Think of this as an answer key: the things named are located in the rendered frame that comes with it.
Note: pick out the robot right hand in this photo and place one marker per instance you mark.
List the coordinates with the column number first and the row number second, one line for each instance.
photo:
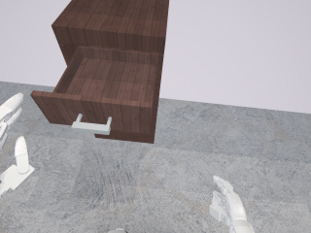
column 230, row 208

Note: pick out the handle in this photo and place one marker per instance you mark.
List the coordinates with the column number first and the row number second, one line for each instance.
column 93, row 128

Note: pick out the right robot forearm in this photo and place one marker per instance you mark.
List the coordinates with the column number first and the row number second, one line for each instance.
column 240, row 226

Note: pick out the drawer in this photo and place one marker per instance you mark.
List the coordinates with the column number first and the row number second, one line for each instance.
column 101, row 83

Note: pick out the cabinet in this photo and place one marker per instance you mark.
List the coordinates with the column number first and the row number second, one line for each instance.
column 131, row 25

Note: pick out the robot left hand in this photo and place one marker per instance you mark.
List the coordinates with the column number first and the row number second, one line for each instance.
column 10, row 112

